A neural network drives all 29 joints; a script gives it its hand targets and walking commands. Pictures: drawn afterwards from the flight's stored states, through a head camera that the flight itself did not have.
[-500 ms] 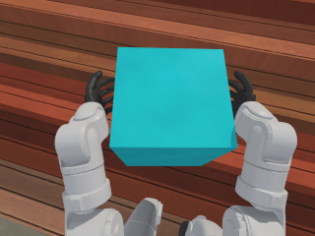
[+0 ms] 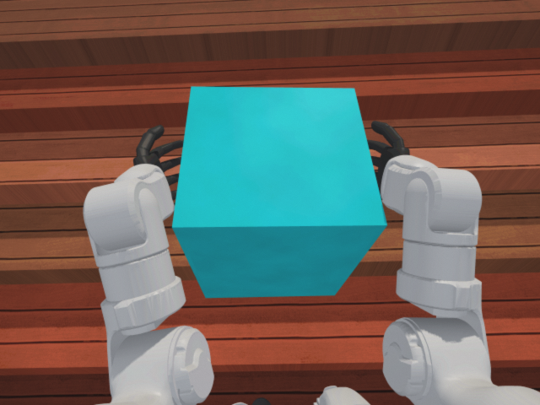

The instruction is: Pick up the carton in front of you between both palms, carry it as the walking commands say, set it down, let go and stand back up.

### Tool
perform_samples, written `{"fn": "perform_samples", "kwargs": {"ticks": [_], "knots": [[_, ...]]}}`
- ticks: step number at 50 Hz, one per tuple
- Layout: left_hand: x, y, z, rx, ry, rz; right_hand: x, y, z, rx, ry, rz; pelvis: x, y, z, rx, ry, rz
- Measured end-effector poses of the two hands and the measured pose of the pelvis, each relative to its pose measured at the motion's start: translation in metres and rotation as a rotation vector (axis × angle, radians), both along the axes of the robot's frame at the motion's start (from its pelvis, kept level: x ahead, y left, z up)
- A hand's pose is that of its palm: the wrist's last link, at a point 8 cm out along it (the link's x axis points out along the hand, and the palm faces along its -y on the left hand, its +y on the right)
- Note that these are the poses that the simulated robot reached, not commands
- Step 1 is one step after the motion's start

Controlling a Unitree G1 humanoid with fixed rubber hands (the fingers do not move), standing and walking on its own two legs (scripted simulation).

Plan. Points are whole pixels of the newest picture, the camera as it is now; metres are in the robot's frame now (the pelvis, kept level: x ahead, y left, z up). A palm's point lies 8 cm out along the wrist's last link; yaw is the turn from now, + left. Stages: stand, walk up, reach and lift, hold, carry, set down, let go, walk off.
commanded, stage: carry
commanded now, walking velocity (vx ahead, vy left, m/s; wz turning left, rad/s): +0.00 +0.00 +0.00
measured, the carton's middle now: (272, 204) +0.38 -0.03 +0.08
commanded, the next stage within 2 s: none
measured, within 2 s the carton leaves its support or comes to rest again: neither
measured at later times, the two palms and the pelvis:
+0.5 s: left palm (140, 193) +0.39 +0.14 +0.14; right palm (364, 169) +0.39 -0.16 +0.13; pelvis +0.06 -0.01 +0.01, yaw +1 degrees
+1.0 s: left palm (142, 193) +0.39 +0.14 +0.14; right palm (367, 168) +0.39 -0.16 +0.13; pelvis +0.06 -0.02 +0.01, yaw +1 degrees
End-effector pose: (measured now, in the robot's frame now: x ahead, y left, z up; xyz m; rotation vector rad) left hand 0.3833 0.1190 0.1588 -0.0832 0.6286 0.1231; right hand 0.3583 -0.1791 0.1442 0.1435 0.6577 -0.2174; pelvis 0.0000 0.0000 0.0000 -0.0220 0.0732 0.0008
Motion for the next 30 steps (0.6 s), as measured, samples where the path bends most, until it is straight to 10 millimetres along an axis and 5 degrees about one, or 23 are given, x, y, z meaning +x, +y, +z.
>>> {"fn": "perform_samples", "kwargs": {"ticks": [12, 30], "knots": [[-0.007, 0.023, -0.020, 0.040, 0.071, 0.075, 0.022, 0.022, -0.016, -0.025, 0.069, 0.104, 0.044, -0.013, 0.008, 0.012, -0.044, 0.008], [0.005, 0.021, -0.019, 0.049, 0.040, 0.050, 0.027, 0.020, -0.018, -0.050, 0.040, 0.103, 0.060, -0.013, 0.008, 0.014, -0.052, 0.023]]}}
